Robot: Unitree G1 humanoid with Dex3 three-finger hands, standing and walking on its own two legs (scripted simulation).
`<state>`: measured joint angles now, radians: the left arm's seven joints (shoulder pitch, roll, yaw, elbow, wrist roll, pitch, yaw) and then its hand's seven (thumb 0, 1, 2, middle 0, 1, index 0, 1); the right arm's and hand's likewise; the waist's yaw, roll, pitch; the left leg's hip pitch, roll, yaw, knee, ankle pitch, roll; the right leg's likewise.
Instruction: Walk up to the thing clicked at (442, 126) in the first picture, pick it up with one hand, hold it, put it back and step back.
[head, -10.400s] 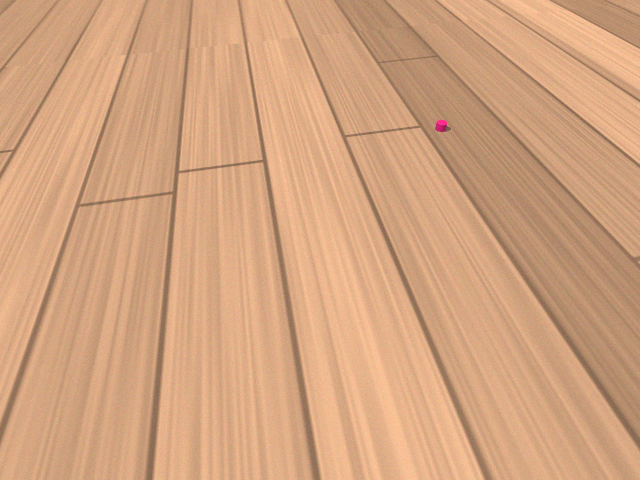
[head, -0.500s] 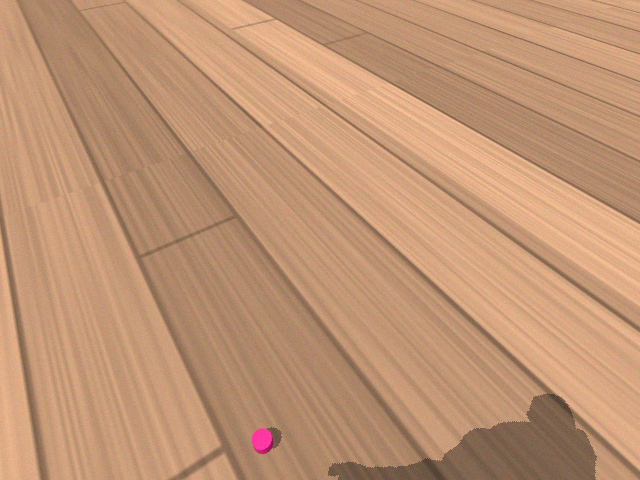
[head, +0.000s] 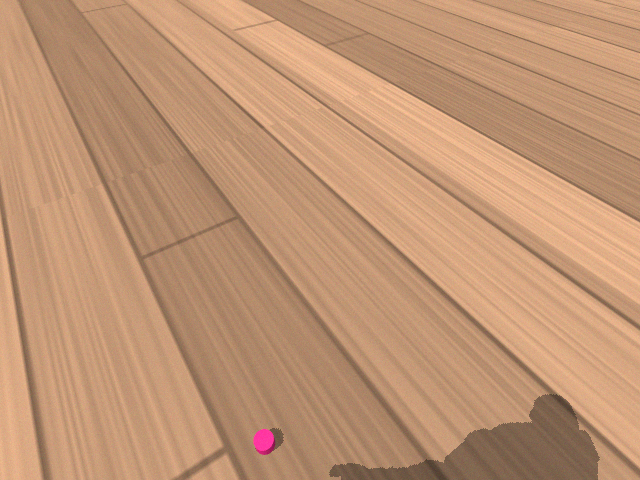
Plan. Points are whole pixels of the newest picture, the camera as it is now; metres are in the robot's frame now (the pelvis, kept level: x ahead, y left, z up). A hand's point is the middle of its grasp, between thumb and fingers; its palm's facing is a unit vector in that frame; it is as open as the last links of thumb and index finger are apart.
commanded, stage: stand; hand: left
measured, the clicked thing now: (264, 441) +0.41 +0.21 -0.76
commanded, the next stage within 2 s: none
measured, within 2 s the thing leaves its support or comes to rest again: neither
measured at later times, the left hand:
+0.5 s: hand out of the picture +0.07 +0.25 -0.16, palm faces -0.03 -0.94 -0.34, open 7.4 cm
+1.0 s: hand out of the picture +0.07 +0.25 -0.16, palm faces -0.03 -0.94 -0.34, open 7.4 cm
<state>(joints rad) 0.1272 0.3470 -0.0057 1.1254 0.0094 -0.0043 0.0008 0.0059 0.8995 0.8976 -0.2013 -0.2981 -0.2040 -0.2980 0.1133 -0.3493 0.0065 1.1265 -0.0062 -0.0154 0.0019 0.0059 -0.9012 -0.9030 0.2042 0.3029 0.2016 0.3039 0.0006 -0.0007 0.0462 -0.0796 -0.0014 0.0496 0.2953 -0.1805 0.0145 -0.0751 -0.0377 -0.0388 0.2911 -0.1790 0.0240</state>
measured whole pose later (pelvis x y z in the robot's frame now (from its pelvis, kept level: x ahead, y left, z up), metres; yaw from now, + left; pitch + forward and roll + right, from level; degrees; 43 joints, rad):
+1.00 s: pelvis +0.00 +0.00 +0.00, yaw +0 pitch -2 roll +0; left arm 0.12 0.35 -0.01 1.12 0.01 -0.01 0.00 0.01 0.90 0.90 -0.20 -0.30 -0.20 -0.30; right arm 0.11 -0.35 0.01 1.13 -0.01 -0.01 0.00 0.01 -0.90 -0.90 0.20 0.30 0.20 0.30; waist 0.00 0.00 0.05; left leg -0.08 0.00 0.05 0.30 -0.18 0.01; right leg -0.08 -0.03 -0.04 0.29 -0.18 0.02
